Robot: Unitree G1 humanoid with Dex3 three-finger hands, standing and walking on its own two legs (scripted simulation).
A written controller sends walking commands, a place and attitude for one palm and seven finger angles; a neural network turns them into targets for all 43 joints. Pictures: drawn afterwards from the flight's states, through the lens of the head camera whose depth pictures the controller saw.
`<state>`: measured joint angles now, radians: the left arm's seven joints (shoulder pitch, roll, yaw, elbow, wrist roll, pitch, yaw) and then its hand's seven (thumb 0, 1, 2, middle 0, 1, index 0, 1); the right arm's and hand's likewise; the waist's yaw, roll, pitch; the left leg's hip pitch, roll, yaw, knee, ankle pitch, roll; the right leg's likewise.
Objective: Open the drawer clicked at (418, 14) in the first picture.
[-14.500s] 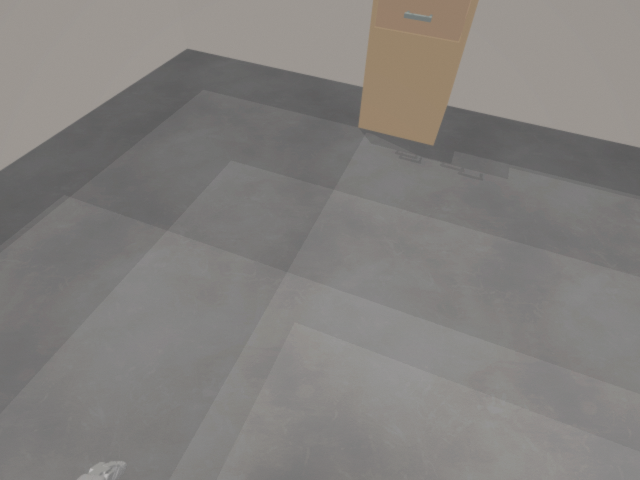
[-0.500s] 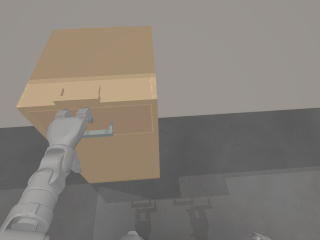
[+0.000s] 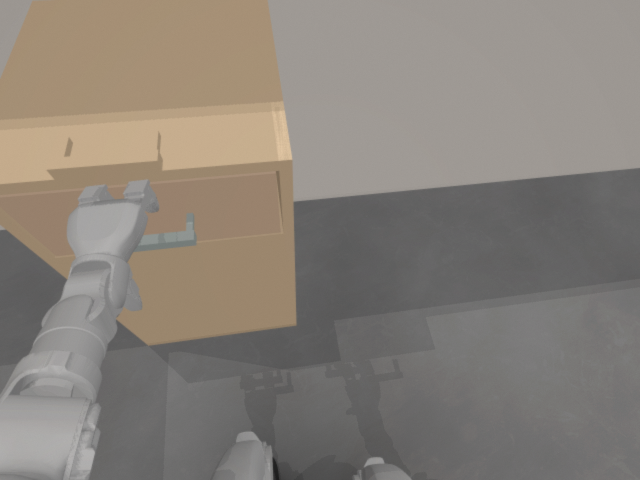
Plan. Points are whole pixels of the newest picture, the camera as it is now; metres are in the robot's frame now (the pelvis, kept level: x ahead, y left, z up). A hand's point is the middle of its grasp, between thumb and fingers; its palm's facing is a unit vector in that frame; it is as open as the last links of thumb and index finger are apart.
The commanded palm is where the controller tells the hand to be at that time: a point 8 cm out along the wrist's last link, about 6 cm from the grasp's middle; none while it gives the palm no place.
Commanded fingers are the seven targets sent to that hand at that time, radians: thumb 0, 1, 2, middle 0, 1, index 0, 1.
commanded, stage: move the hooked fingers above the handle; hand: left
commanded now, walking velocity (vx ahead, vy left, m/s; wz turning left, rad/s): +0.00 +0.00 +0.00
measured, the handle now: (156, 232) +0.48 +0.25 -0.07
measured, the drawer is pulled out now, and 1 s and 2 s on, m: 0.00 0.00 0.00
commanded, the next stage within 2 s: lower the fingers behind the handle in 0.64 s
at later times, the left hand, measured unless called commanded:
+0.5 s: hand (127, 246) +0.43 +0.26 -0.02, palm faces -0.08 -0.05 -1.00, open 13.8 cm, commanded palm +0.42 +0.25 +0.04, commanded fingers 0.00 -0.50 0.30 -0.30 -1.20 -0.30 -1.20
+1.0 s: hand (137, 252) +0.42 +0.25 -0.03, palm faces -0.09 -0.06 -0.99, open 13.8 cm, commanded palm +0.41 +0.25 +0.02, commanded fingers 0.00 -0.50 0.30 -0.30 -1.20 -0.30 -1.20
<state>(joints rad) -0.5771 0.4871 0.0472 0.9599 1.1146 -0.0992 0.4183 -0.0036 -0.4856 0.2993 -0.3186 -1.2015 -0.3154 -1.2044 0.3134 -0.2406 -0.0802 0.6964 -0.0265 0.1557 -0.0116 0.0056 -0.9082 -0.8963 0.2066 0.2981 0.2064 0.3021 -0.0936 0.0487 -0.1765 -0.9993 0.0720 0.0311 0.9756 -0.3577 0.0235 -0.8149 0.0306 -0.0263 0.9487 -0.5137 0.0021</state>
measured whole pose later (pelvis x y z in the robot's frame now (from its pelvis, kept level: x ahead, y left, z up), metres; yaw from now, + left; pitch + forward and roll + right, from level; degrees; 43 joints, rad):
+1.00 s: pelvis +0.00 +0.00 +0.00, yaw +0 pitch +22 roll -3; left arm -0.57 0.47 0.02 0.97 1.10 -0.10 0.41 0.00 -0.49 0.30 -0.32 -1.20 -0.31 -1.20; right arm 0.30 -0.23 -0.07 0.68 -0.02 0.15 -0.01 0.00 -0.91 -0.90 0.21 0.30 0.21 0.30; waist -0.09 0.05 -0.18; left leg -1.01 0.07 0.02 0.98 -0.36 0.02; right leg -0.82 0.04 -0.03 0.95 -0.52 0.00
